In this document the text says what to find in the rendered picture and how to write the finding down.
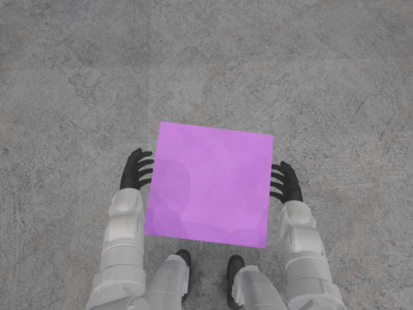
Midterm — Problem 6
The robot thigh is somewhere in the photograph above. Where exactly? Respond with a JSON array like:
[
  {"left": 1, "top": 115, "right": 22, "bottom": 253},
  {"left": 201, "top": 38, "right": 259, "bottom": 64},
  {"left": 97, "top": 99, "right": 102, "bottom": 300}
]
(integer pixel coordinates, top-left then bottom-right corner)
[
  {"left": 235, "top": 271, "right": 288, "bottom": 310},
  {"left": 143, "top": 260, "right": 190, "bottom": 310}
]

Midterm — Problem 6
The left robot hand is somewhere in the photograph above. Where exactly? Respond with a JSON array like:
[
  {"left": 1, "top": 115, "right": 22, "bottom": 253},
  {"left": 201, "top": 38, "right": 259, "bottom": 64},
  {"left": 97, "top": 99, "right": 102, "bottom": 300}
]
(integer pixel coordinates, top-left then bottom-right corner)
[{"left": 119, "top": 148, "right": 154, "bottom": 190}]

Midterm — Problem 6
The right robot hand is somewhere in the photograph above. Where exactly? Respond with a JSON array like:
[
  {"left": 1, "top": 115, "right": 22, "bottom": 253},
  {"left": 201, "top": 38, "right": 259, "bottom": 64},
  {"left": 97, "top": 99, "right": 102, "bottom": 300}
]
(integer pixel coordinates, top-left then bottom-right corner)
[{"left": 270, "top": 161, "right": 303, "bottom": 204}]

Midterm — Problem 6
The robot left forearm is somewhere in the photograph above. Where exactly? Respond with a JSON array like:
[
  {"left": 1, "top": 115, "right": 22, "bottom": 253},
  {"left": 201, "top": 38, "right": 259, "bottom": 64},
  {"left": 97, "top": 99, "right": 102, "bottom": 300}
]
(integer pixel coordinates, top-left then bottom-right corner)
[{"left": 85, "top": 188, "right": 146, "bottom": 310}]

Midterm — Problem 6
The left robot thigh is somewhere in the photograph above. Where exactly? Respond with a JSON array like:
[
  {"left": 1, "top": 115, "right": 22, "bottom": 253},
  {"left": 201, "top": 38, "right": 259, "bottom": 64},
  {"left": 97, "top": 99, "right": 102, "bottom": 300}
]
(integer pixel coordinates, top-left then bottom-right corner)
[{"left": 143, "top": 260, "right": 190, "bottom": 310}]

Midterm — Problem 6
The carton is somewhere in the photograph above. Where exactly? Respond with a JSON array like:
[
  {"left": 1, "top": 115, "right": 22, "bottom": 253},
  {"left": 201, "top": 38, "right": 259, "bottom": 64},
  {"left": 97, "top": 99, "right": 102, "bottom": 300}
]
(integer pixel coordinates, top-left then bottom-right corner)
[{"left": 144, "top": 121, "right": 274, "bottom": 249}]

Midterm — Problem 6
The robot right forearm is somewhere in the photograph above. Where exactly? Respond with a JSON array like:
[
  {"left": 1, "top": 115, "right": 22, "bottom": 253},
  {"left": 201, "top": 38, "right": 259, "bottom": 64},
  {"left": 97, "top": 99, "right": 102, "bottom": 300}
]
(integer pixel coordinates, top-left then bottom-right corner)
[{"left": 278, "top": 200, "right": 347, "bottom": 310}]

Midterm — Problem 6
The robot left upper arm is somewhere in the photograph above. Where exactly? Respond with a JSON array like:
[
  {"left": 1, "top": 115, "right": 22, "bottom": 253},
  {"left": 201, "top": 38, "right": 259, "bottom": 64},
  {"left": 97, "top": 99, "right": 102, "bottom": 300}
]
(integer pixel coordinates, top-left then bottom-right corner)
[{"left": 89, "top": 295, "right": 150, "bottom": 310}]

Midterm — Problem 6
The right robot thigh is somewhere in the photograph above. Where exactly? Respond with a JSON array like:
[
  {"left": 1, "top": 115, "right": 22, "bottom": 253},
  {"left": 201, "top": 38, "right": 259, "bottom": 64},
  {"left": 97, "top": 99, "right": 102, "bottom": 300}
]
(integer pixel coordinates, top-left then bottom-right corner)
[{"left": 235, "top": 271, "right": 288, "bottom": 310}]

